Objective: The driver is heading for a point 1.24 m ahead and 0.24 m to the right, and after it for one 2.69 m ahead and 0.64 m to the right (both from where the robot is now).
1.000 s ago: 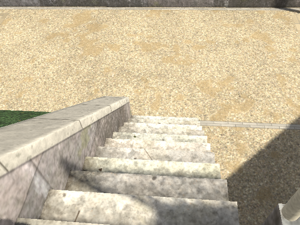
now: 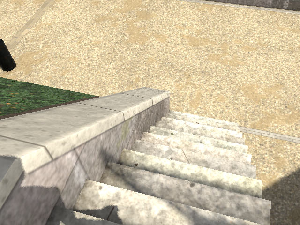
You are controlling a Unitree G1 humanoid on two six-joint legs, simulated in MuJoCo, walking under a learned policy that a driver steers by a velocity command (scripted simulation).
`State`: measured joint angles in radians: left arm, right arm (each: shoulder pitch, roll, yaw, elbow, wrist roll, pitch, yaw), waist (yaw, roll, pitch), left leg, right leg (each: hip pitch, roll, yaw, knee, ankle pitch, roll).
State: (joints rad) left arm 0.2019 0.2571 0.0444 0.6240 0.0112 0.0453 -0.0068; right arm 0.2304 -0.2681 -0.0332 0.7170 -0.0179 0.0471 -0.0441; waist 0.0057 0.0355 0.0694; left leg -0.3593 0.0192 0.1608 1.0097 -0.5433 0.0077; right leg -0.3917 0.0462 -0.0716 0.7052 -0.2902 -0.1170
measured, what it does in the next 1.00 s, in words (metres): walks ahead, turning right: left foot, then right foot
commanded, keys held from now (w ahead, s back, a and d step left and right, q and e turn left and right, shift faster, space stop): e+shift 0.20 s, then w+e+shift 0.30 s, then w+shift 0.28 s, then w+q+shift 0.22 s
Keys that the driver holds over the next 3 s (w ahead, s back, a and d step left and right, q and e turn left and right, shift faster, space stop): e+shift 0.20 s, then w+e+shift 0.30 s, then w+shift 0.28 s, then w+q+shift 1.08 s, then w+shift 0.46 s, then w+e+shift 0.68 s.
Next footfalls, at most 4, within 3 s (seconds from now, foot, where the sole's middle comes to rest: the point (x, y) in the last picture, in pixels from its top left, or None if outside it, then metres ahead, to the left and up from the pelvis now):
0.42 left None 0.14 0.12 -0.75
0.88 right None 0.21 -0.22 -0.75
1.44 left None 0.48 -0.14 -0.97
2.02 right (228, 205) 0.67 -0.37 -1.18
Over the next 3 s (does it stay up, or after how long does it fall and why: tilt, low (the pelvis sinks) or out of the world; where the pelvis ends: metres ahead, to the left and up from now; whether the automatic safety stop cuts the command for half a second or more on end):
stays up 1.03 -0.07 -0.71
